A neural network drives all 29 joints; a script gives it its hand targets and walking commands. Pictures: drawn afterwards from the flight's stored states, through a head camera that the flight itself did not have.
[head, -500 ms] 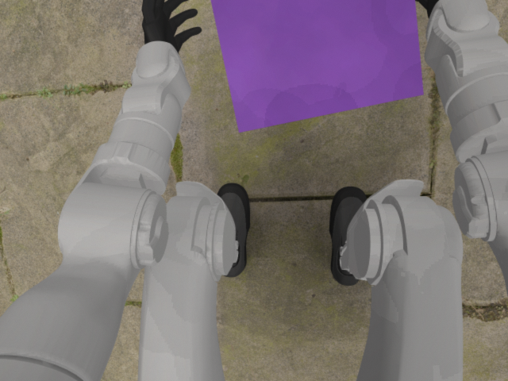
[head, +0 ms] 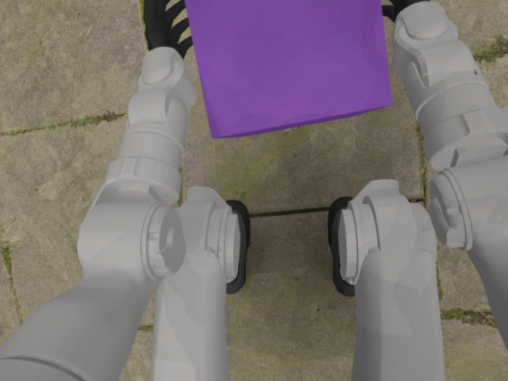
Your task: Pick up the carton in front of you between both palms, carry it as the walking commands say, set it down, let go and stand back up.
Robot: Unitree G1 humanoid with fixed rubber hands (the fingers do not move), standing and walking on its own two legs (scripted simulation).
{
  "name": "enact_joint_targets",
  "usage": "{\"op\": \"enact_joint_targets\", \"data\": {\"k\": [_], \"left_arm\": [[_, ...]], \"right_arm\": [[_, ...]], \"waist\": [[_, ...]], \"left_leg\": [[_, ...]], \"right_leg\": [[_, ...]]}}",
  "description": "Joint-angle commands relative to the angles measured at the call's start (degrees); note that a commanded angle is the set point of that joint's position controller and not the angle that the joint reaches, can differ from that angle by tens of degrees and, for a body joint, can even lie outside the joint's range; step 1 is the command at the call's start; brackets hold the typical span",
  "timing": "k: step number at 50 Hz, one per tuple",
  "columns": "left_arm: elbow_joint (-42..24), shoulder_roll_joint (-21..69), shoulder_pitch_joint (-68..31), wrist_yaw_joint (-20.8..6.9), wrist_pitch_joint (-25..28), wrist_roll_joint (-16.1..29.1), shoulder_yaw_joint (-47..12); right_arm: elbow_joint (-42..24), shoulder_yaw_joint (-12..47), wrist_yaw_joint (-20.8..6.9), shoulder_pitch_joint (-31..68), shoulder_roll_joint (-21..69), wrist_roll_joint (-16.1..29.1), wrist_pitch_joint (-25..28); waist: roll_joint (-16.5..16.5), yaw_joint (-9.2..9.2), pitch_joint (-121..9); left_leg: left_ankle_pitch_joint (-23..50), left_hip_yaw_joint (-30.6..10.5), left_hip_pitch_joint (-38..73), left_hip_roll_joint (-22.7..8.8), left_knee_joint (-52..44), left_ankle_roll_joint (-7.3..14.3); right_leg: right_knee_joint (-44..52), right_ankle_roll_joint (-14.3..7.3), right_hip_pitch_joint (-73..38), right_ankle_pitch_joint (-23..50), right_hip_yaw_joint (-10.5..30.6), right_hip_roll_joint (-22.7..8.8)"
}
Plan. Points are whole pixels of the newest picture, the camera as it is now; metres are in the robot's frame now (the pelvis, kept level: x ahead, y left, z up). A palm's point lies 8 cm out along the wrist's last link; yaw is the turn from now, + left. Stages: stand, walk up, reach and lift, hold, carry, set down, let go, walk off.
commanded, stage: reach and lift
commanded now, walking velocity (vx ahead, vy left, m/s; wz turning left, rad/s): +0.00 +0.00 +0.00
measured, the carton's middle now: (285, 59) +0.51 -0.03 -0.22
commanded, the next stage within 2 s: none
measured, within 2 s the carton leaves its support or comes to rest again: neither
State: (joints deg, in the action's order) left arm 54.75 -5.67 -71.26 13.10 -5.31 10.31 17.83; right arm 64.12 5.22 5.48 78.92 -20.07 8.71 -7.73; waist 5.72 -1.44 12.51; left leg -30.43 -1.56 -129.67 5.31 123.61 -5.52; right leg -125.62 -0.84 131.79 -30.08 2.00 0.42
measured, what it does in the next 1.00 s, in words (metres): rises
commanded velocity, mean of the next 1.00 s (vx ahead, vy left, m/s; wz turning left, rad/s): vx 0.00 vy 0.00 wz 0.00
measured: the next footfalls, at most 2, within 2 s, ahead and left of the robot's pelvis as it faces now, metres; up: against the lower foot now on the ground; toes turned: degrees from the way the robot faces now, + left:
none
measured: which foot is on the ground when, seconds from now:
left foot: down 0.00-1.00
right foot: down 0.00-1.00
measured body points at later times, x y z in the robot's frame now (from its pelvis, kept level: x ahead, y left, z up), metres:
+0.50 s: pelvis +0.01 +0.01 +0.12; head +0.25 -0.03 +0.50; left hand +0.50 +0.11 +0.06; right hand +0.49 -0.19 +0.05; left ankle +0.13 +0.13 -0.33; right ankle +0.12 -0.12 -0.33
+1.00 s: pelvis +0.06 +0.01 +0.26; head +0.20 -0.02 +0.68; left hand +0.47 +0.12 +0.22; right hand +0.45 -0.19 +0.21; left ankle +0.13 +0.13 -0.33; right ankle +0.12 -0.12 -0.33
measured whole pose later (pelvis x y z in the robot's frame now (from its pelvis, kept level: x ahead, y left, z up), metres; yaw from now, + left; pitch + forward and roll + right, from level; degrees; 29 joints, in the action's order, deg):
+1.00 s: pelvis +0.06 +0.01 +0.26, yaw -6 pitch +30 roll +1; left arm 33.6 8.3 -33.2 6.6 -16.7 -8.3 23.6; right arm 39.3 -17.5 1.6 36.7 1.1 -10.0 -18.6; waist 1.7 -0.6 -13.3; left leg -28.9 -3.7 -78.4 4.1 77.5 -1.6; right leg -77.4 0.9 79.9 -27.2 3.5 2.7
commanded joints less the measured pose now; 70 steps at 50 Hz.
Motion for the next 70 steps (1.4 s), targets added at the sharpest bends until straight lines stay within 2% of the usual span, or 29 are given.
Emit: {"op": "enact_joint_targets", "data": {"k": [1, 3, 5, 8, 10, 12, 15, 19, 26, 31, 37, 51, 61, 70], "left_arm": [[-19.6, 59.38, -36.94, -14.58, -1.87, 2.26, -25.44], [-25.26, 58.73, -37.72, -14.72, -3.33, 1.0, -27.17], [-27.12, 58.8, -37.07, -14.97, -5.0, -0.81, -27.4], [-22.21, 60.0, -33.02, -15.52, -7.47, -5.07, -23.82], [-17.89, 60.57, -30.36, -16.23, -8.75, -9.03, -19.41], [-16.02, 62.12, -29.13, -16.99, -9.62, -11.37, -17.03], [-14.38, 64.22, -28.12, -17.91, -10.52, -13.09, -15.78], [-13.52, 66.92, -24.68, -18.53, -11.28, -14.08, -16.16], [-17.77, 71.31, -18.45, -19.31, -12.01, -11.23, -24.0], [-20.54, 72.66, -13.55, -19.61, -12.58, -8.93, -29.5], [-20.51, 73.18, -7.16, -20.0, -12.92, -8.82, -31.32], [-17.15, 73.07, 7.0, -21.63, -11.94, -12.38, -29.24], [-18.23, 73.18, 17.59, -22.72, -12.39, -13.78, -31.04], [-21.91, 73.1, 25.44, -24.15, -16.15, -13.57, -34.24]], "right_arm": [[-28.63, 12.14, -12.37, 31.24, 63.09, 2.59, 0.52], [-30.83, 12.12, -12.64, 28.42, 66.02, 1.35, -1.9], [-30.35, 11.76, -13.3, 25.67, 68.99, 0.17, -4.08], [-24.44, 8.76, -14.74, 20.81, 72.26, -2.84, -6.7], [-18.86, 4.29, -16.02, 18.11, 72.96, -6.12, -7.79], [-15.41, 0.36, -16.85, 16.04, 73.21, -8.92, -8.27], [-13.48, -4.17, -17.68, 14.85, 73.12, -11.98, -8.63], [-14.61, -5.34, -18.45, 13.42, 74.29, -13.62, -8.93], [-23.07, 1.73, -18.67, 10.23, 77.24, -10.72, -9.33], [-27.45, 6.95, -18.26, 6.81, 79.12, -8.25, -9.88], [-28.03, 8.82, -17.79, 0.97, 81.27, -7.82, -10.27], [-27.36, 7.65, -16.73, -12.14, 83.98, -10.77, -8.88], [-30.79, 9.77, -16.5, -21.76, 84.46, -11.55, -9.03], [-35.91, 12.42, -17.07, -28.76, 84.57, -10.73, -12.64]], "waist": [[-14.35, 3.81, -91.5], [-14.25, 2.98, -92.32], [-13.7, 1.77, -88.74], [-13.09, -0.02, -76.47], [-12.29, -0.7, -69.27], [-11.07, -0.22, -67.03], [-8.7, 1.23, -68.2], [-7.3, 1.8, -71.45], [-7.0, 2.67, -79.55], [-7.35, 2.7, -80.23], [-7.58, 2.2, -75.24], [-7.26, 1.61, -61.54], [-6.77, 1.33, -53.77], [-6.63, 1.32, -45.95]], "left_leg": [[17.68, 9.4, 31.86, 6.39, -8.71, 2.31], [15.02, 9.64, 32.09, 6.52, -10.62, 2.67], [11.03, 9.6, 32.23, 6.48, -12.74, 3.28], [3.89, 8.87, 29.48, 6.35, -16.73, 4.04], [0.93, 8.41, 28.0, 6.3, -19.21, 4.31], [0.12, 7.93, 27.9, 6.28, -21.66, 4.25], [0.72, 7.0, 31.41, 6.35, -25.05, 3.92], [2.71, 6.48, 36.01, 6.7, -29.1, 3.5], [8.72, 5.34, 45.64, 6.76, -34.49, 2.85], [10.69, 4.37, 51.18, 6.56, -38.42, 2.79], [10.68, 3.2, 56.33, 6.22, -44.11, 3.19], [12.43, 0.14, 70.94, 4.72, -59.96, 4.42], [19.01, -2.33, 86.27, 3.04, -72.34, 4.96], [27.01, -3.68, 101.94, 1.74, -83.83, 5.32]], "right_leg": [[13.79, 0.76, -60.98, 25.83, -4.3, 6.16], [15.86, 1.15, -61.55, 23.05, -4.15, 6.8], [18.12, 1.42, -57.9, 17.46, -4.12, 7.36], [22.07, 1.4, -48.85, 7.49, -3.75, 7.62], [24.51, 1.09, -44.37, 2.39, -3.51, 7.74], [26.51, 0.71, -43.87, 0.81, -3.46, 7.71], [28.87, 0.15, -43.76, 1.51, -3.83, 7.87], [32.0, 0.04, -46.65, 4.17, -4.34, 8.12], [36.43, 0.57, -56.08, 11.38, -4.89, 8.7], [40.02, 0.99, -62.52, 13.89, -4.44, 8.95], [45.63, 1.24, -68.59, 14.07, -3.3, 9.11], [61.77, 0.93, -85.55, 16.44, 0.26, 8.19], [73.63, 0.59, -99.18, 22.61, 2.27, 7.0], [85.05, 0.55, -112.25, 29.82, 3.33, 5.84]]}}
